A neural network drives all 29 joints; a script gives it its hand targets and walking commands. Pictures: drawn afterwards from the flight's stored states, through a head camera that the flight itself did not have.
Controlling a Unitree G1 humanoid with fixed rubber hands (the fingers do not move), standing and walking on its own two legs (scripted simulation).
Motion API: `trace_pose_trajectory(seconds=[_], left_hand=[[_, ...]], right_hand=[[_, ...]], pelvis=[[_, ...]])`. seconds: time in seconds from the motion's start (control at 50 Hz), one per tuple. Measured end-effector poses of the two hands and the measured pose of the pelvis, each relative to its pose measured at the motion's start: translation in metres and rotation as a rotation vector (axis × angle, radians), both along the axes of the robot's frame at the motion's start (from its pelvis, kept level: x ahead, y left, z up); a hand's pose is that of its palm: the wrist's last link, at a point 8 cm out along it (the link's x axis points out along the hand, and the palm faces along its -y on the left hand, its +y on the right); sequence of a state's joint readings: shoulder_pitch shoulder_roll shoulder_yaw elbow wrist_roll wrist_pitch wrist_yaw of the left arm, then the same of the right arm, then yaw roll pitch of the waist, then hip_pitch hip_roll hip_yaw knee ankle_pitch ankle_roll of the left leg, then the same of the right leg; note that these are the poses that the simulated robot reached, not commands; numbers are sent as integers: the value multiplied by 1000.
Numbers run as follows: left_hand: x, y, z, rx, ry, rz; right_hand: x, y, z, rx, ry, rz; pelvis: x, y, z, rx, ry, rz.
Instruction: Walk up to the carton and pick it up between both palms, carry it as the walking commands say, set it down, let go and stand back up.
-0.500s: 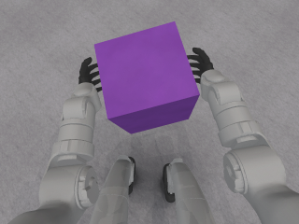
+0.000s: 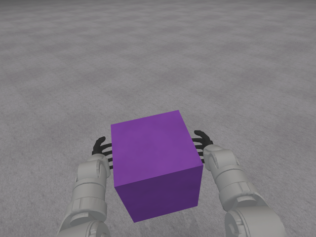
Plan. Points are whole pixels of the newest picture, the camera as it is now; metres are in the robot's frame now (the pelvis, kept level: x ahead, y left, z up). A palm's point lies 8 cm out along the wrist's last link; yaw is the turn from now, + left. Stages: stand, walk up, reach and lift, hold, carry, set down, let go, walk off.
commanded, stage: reach and lift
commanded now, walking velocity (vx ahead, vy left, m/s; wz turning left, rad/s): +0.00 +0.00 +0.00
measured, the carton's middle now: (156, 167) +0.37 +0.04 -0.02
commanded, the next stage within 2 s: hold in 1.54 s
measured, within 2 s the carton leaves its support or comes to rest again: neither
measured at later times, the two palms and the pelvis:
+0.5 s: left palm (99, 159) +0.32 +0.18 +0.07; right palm (213, 153) +0.35 -0.12 +0.08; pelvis +0.01 +0.01 +0.01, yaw +0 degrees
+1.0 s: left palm (105, 157) +0.33 +0.17 +0.07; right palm (219, 157) +0.34 -0.13 +0.07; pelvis +0.01 +0.01 +0.01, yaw +0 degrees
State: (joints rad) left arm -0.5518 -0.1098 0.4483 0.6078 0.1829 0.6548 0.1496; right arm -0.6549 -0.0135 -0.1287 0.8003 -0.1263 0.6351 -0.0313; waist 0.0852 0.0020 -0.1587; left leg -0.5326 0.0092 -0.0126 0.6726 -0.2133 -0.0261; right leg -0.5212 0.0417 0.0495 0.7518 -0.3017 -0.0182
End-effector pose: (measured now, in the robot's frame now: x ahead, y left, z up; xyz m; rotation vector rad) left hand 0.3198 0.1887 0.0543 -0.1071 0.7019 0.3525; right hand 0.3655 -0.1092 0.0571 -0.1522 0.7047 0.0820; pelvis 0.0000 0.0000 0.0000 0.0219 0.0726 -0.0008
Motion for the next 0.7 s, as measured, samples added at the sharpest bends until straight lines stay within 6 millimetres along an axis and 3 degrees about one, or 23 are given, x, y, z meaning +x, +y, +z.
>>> trace_pose_trajectory(seconds=[0.32, 0.7], left_hand=[[-6, 3, 18, -2, 10, -28], [8, -16, 14, 6, 23, -102]], right_hand=[[-13, 2, 20, -11, 5, -23], [-20, -19, 15, -10, 20, -94]], pelvis=[[8, 7, 8, -9, -87, -1], [10, 9, 8, -13, -85, -1]])
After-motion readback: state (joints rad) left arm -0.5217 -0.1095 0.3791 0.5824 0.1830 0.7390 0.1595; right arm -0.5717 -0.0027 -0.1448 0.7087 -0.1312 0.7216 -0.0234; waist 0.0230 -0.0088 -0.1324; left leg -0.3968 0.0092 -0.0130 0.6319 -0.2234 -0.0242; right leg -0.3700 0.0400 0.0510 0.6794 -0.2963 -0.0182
